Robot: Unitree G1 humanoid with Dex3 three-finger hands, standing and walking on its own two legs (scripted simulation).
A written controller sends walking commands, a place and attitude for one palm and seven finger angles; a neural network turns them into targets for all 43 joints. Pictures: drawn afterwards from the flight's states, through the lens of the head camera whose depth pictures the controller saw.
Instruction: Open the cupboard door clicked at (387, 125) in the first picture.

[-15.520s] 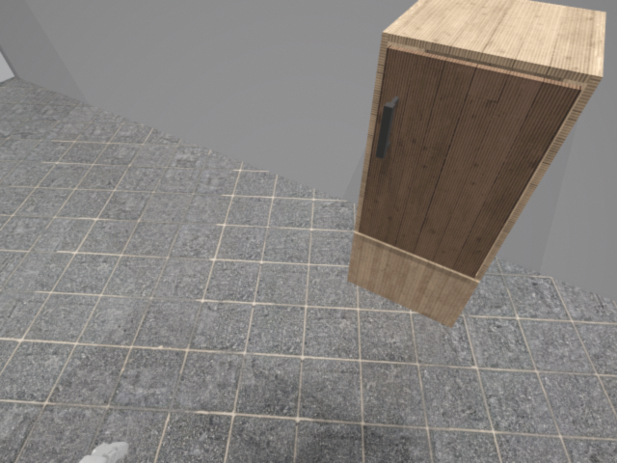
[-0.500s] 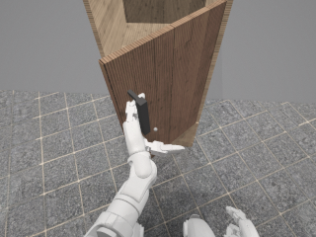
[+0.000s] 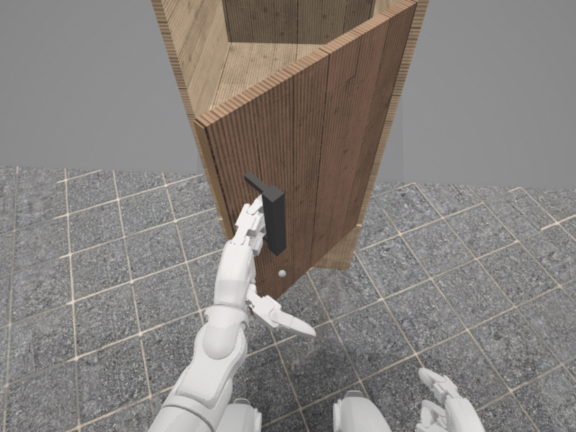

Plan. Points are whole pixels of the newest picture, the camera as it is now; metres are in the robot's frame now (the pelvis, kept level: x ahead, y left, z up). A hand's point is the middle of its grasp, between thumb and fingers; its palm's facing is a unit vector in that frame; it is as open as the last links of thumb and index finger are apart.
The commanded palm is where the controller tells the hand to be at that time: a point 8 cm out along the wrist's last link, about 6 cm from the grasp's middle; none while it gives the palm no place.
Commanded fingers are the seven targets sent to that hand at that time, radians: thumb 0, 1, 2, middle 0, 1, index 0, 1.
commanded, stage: slide the hand sideways off the handle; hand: left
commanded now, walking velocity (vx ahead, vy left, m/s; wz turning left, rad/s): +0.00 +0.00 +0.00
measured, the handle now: (265, 215) +0.40 +0.05 +0.06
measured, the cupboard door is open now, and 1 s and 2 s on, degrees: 48 48 48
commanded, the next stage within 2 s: draw the hand back to the body in 0.66 s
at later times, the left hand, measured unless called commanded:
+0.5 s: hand (239, 313) +0.26 +0.07 +0.05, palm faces -0.06 -1.00 -0.04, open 16.3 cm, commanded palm +0.24 +0.13 +0.05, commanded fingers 0.00 -0.50 0.30 -0.15 -0.30 -0.15 -0.30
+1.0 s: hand (182, 323) +0.23 +0.12 +0.09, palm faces -0.06 -0.99 -0.09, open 16.3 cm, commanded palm +0.21 +0.18 +0.09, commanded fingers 0.00 -0.50 0.30 -0.15 -0.30 -0.15 -0.30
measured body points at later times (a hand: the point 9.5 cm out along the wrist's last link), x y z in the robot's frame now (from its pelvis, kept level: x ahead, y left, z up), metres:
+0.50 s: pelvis +0.02 -0.02 +0.00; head +0.08 -0.04 +0.44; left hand +0.26 +0.13 +0.05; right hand +0.22 -0.24 -0.09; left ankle +0.01 +0.13 -0.66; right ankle +0.04 -0.13 -0.66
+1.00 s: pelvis +0.01 -0.01 +0.00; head +0.05 -0.02 +0.45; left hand +0.23 +0.18 +0.10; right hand +0.19 -0.23 -0.08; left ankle +0.01 +0.13 -0.66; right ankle +0.04 -0.13 -0.66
